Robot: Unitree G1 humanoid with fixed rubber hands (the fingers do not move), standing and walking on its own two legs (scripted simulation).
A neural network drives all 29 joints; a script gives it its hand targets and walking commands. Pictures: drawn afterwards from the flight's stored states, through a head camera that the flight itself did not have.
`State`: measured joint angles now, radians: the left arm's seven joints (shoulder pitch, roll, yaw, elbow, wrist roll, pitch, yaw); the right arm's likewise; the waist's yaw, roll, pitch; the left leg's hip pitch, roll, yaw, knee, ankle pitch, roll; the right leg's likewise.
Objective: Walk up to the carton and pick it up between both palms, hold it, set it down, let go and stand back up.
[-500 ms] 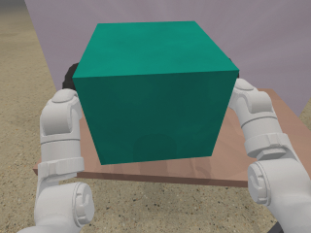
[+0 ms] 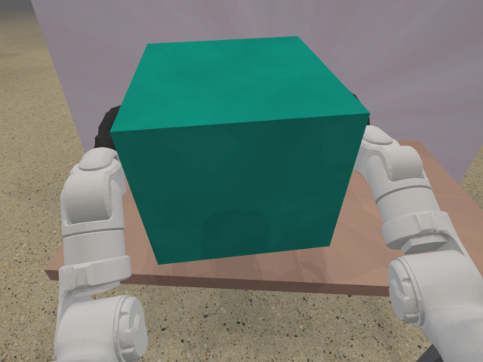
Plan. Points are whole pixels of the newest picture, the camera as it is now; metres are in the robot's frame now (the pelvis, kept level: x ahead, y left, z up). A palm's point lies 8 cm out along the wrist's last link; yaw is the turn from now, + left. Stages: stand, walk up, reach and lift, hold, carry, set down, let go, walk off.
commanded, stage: hold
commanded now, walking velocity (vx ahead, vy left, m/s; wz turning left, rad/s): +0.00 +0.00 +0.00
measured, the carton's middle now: (234, 140) +0.43 +0.00 +0.22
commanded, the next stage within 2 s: none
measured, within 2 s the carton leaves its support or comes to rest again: neither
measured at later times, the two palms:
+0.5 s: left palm (108, 149) +0.36 +0.19 +0.25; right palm (350, 126) +0.38 -0.19 +0.26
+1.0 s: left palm (107, 157) +0.35 +0.19 +0.24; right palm (352, 138) +0.37 -0.19 +0.25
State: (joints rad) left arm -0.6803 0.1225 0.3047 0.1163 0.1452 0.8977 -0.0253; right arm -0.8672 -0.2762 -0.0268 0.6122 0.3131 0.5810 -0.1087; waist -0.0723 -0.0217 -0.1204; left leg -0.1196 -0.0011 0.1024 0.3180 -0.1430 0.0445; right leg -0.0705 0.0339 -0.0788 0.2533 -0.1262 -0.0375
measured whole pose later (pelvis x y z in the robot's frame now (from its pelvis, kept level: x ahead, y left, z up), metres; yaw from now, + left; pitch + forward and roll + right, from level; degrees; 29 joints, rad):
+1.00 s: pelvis +0.00 +0.00 +0.00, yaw +1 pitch -3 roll -1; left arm -0.64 0.13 0.30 0.04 0.13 0.90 -0.02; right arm -0.80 -0.26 -0.04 0.50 0.32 0.60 -0.13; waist -0.07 -0.02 -0.12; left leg -0.13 0.00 0.09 0.34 -0.16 0.04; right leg -0.07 0.04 -0.09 0.26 -0.14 -0.04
